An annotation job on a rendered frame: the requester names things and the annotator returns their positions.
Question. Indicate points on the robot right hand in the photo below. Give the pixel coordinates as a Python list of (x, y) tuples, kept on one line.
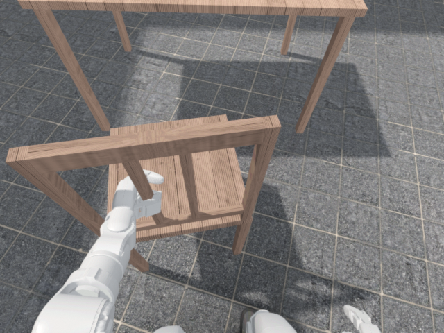
[(360, 320)]

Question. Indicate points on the left robot upper arm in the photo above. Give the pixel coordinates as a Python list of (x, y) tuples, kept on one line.
[(77, 314)]

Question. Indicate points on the chair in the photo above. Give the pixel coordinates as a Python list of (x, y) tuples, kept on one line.
[(202, 190)]

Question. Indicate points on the robot left forearm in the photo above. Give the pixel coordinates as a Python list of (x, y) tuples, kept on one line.
[(104, 266)]

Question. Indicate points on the table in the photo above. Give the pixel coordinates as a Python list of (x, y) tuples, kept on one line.
[(346, 10)]

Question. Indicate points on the robot left hand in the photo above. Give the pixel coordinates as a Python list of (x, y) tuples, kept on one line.
[(127, 196)]

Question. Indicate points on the right robot foot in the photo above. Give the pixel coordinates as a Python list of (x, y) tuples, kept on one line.
[(245, 317)]

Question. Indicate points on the robot right shin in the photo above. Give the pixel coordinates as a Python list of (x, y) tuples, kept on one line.
[(259, 311)]

